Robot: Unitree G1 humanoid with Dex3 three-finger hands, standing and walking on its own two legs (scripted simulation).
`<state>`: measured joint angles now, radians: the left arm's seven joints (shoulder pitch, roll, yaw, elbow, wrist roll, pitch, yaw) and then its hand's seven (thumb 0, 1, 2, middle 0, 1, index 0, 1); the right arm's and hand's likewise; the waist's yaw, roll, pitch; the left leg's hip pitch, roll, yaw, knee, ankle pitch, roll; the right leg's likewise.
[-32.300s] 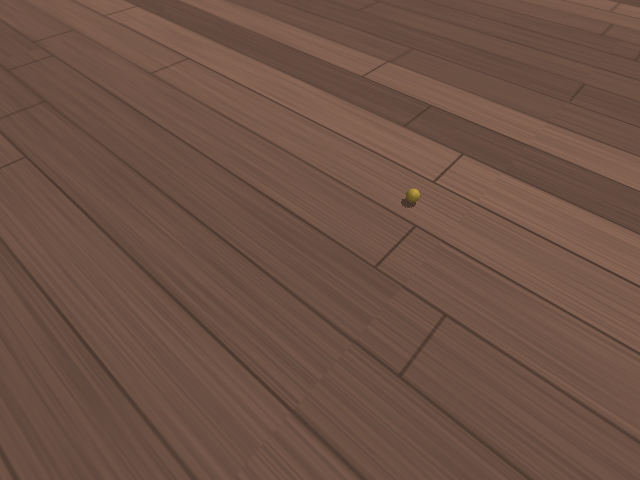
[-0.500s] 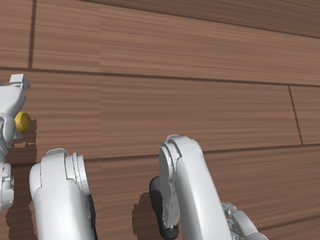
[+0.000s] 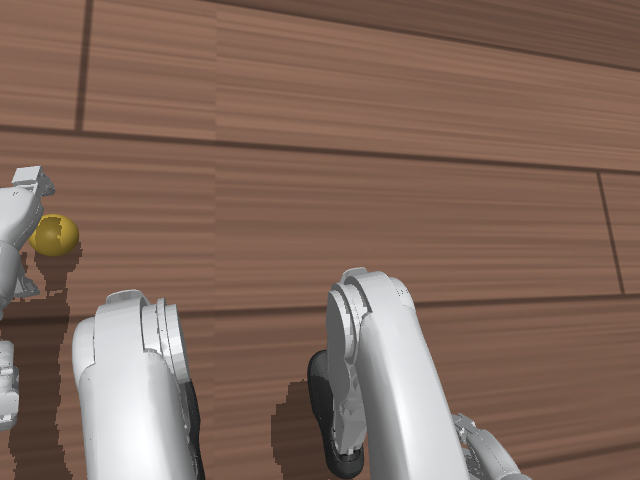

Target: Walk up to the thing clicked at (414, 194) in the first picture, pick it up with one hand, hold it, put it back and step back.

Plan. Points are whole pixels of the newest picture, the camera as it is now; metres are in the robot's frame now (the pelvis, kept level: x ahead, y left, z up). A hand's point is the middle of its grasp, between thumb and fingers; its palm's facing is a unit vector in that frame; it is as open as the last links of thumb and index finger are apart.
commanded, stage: rest palm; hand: left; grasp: from above
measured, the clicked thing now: (54, 235) +0.43 +0.33 -0.28
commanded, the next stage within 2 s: close in 1.60 s
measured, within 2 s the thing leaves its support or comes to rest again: neither
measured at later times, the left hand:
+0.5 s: hand (52, 240) +0.41 +0.32 -0.24, palm faces -0.46 -0.15 -0.87, open 14.0 cm
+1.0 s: hand (58, 243) +0.41 +0.31 -0.26, palm faces -0.44 -0.16 -0.89, open 14.2 cm
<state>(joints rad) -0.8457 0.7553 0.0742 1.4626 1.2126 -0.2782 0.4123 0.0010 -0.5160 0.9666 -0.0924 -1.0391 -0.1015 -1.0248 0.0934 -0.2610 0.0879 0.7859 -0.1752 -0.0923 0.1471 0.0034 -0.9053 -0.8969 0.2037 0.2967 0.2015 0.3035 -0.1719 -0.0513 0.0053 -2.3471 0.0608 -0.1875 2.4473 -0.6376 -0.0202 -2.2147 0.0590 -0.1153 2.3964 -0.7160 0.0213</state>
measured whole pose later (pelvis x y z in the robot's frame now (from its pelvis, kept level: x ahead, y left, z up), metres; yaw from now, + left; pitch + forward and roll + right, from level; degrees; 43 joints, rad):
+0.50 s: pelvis +0.00 +0.00 -0.02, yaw -3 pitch +27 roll -10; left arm -0.89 0.85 0.19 1.69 1.27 -0.23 0.61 0.00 -0.48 0.95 -0.08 -1.01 -0.09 -1.00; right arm 0.06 -0.27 0.17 0.77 -0.28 -0.18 0.21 0.00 -0.90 -0.90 0.20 0.30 0.20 0.30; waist -0.28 -0.10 0.08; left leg -2.38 0.07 -0.24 2.54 -0.66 -0.02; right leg -2.24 0.08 -0.15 2.45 -0.72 0.03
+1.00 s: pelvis +0.01 +0.01 -0.02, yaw -5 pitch +26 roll -12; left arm -0.86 0.87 0.19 1.68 1.26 -0.25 0.67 0.00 -0.50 0.96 -0.08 -0.99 -0.08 -0.99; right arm 0.01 -0.30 0.20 0.77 -0.31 -0.24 0.27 0.00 -0.90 -0.90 0.20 0.30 0.20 0.30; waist -0.27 -0.13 0.11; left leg -2.37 0.07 -0.28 2.57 -0.69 -0.02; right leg -2.21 0.10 -0.18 2.45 -0.73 0.04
